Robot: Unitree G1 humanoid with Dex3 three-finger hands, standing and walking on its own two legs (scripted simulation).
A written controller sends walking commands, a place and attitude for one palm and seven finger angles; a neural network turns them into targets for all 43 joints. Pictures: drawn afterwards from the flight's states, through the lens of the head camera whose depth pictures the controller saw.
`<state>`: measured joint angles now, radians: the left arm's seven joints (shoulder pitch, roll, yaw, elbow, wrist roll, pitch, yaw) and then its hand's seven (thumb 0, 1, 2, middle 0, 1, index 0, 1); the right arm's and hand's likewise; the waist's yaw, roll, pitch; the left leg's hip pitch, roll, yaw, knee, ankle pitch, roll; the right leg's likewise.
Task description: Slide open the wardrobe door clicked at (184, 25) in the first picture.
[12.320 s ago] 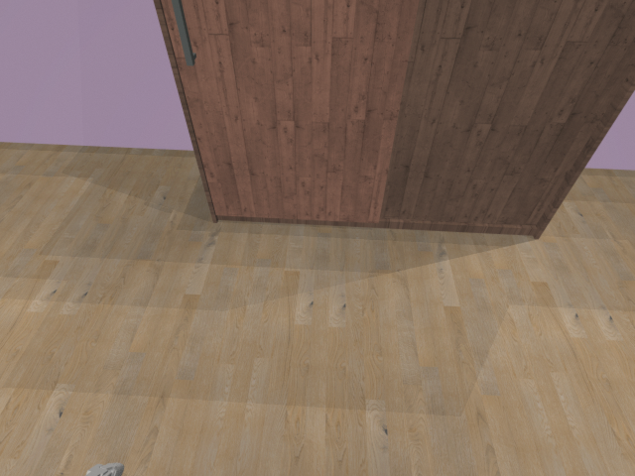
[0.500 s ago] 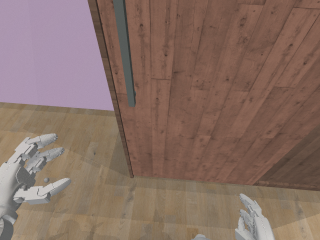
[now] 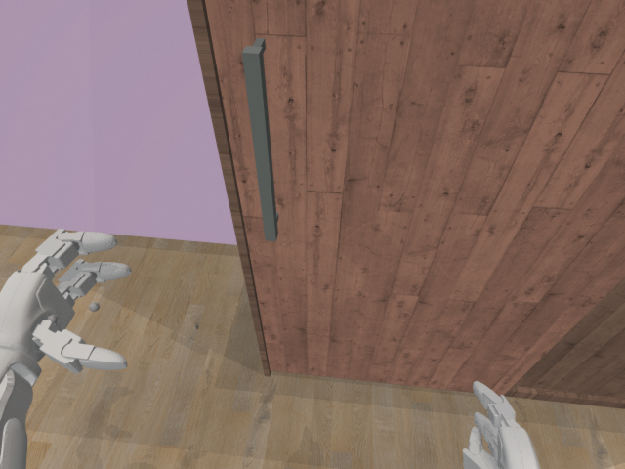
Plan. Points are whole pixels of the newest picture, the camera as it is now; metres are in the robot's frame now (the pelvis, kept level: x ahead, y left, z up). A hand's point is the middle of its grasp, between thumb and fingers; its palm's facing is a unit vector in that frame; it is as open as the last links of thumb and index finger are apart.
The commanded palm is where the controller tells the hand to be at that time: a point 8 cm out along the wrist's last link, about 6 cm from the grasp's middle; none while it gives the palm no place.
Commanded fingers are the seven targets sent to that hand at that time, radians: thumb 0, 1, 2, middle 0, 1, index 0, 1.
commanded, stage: raise the hand with hooked fingers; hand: left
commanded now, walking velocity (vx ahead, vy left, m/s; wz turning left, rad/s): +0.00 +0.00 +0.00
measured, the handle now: (266, 155) +0.51 +0.12 +0.15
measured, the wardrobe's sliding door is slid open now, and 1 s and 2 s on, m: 0.00 0.00 0.00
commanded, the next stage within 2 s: move the hooked fingers beside the handle in 0.80 s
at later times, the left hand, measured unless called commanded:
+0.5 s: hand (102, 252) +0.29 +0.27 +0.16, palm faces +0.05 -1.00 -0.05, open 14.0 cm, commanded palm +0.25 +0.31 +0.17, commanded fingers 0.00 -0.50 0.30 -0.30 -1.20 -0.30 -1.20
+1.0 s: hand (101, 258) +0.28 +0.26 +0.16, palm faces +0.06 -1.00 -0.04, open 14.0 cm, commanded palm +0.26 +0.30 +0.17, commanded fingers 0.00 -0.50 0.30 -0.30 -1.20 -0.30 -1.20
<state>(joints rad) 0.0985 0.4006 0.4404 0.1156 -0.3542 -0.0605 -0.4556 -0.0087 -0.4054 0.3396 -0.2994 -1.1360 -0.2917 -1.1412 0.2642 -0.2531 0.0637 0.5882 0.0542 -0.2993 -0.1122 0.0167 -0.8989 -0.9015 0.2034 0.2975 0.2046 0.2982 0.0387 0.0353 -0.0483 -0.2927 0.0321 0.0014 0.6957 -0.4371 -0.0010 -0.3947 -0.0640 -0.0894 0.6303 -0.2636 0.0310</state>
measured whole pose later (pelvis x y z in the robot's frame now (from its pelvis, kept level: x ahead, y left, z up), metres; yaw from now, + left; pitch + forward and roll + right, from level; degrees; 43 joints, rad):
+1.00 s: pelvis +0.00 -0.01 +0.01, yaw +0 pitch -1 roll -1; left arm -0.10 0.43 0.46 0.23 -0.32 0.08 -0.46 -0.01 -0.50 0.30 -0.31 -1.20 -0.30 -1.20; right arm 0.26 -0.26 0.07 0.60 0.07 -0.23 -0.12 0.02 -0.90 -0.90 0.20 0.30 0.20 0.30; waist 0.05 0.05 -0.02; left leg -0.15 0.03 0.01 0.52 -0.35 -0.02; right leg -0.27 -0.05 -0.09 0.49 -0.20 0.02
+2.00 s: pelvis +0.00 -0.01 +0.01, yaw -1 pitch +4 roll +0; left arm -0.51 0.41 0.35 0.63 -0.23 -0.02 -0.35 -0.01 -0.50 0.30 -0.30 -1.20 -0.30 -1.20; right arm 0.30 -0.27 0.05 0.63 0.06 -0.15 -0.11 0.01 -0.90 -0.90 0.20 0.30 0.20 0.30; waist 0.00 0.02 -0.03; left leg -0.25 0.03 0.03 0.54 -0.35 -0.01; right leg -0.38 -0.06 -0.07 0.52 -0.20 0.02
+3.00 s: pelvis +0.00 -0.01 +0.01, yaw -2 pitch +7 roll +0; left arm -0.71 0.41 0.35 0.89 -0.17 -0.16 -0.29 -0.02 -0.50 0.30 -0.30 -1.20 -0.30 -1.20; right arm 0.36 -0.27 0.03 0.65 0.05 -0.08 -0.09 0.01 -0.90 -0.90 0.20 0.30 0.20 0.30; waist -0.05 0.02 -0.06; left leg -0.35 0.04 0.04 0.60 -0.37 -0.01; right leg -0.49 -0.05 -0.05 0.57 -0.21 0.01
